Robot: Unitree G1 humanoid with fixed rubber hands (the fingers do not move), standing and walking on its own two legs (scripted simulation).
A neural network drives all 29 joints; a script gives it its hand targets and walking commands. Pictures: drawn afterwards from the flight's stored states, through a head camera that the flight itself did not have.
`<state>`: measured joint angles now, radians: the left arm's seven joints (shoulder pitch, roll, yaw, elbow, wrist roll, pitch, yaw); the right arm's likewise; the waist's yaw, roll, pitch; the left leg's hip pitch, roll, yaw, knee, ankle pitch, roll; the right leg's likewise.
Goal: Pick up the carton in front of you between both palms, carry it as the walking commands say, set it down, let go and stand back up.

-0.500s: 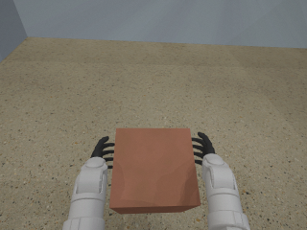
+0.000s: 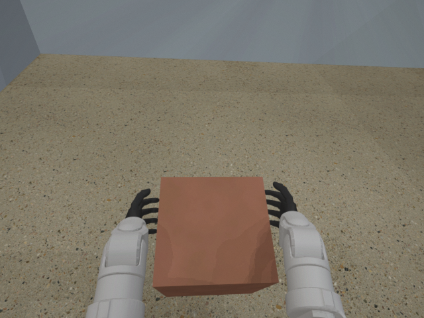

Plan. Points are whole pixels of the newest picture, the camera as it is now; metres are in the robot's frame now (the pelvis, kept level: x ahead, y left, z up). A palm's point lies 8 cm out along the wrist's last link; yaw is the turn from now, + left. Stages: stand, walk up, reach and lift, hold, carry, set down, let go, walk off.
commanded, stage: set down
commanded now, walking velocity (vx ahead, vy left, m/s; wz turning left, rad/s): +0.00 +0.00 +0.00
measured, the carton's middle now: (210, 241) +0.31 -0.01 -0.06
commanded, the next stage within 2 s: none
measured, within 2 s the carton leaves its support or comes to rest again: neither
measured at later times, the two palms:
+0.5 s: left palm (141, 243) +0.32 +0.15 -0.10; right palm (264, 232) +0.34 -0.14 -0.07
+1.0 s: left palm (141, 258) +0.36 +0.18 -0.26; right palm (241, 252) +0.37 -0.11 -0.24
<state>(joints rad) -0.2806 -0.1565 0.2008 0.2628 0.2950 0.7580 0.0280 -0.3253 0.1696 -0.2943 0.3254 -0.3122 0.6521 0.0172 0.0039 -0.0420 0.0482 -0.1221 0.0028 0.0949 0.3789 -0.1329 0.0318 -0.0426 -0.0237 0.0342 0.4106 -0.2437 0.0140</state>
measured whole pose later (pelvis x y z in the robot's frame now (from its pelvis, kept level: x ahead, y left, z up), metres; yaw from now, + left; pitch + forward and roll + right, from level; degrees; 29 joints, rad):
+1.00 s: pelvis -0.06 -0.01 -0.18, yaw -1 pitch +39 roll -3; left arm -0.80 -0.01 0.40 0.66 0.29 0.29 0.04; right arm -0.75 0.23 -0.51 0.54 -0.25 0.22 -0.15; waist 0.02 -0.07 -0.19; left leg -1.68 0.00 -0.02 1.35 -0.35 0.01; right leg -1.58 0.07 0.04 1.41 -0.50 0.04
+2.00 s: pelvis -0.09 -0.01 -0.39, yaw -5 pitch +40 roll -4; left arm -1.32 0.32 0.11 1.00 -0.05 0.19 0.06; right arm -1.21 -0.01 -0.35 0.82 0.04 0.13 -0.27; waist 0.09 -0.11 0.18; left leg -2.34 0.02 -0.06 2.05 -0.42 0.01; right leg -2.22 0.14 0.01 2.12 -0.62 0.07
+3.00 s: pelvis -0.08 -0.02 -0.40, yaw -6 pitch +43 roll -3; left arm -1.36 0.36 0.31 1.16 0.04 0.03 -0.08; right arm -1.30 -0.05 -0.36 0.96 -0.08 0.03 -0.12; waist 0.09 -0.09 0.18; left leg -2.39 0.05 -0.05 2.11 -0.47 0.00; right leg -2.28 0.17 0.01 2.18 -0.65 0.07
